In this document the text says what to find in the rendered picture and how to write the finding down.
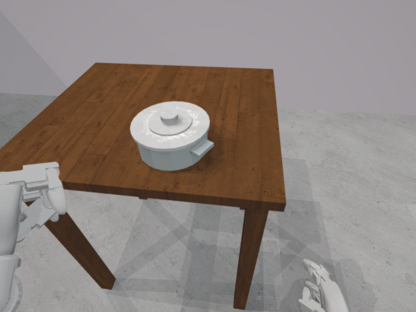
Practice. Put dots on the pot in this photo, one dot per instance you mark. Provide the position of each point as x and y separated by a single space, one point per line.
176 160

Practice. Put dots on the knob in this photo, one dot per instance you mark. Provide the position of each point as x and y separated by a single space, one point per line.
169 116

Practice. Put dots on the table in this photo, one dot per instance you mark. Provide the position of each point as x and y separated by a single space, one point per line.
86 130

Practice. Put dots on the left robot hand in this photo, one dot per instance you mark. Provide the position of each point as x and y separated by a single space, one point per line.
39 182

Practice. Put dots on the lid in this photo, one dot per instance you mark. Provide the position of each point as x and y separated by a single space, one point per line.
150 132

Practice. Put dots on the robot left forearm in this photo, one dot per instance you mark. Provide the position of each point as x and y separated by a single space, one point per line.
10 285

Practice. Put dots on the right robot hand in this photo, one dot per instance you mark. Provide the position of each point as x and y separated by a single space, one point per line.
328 296

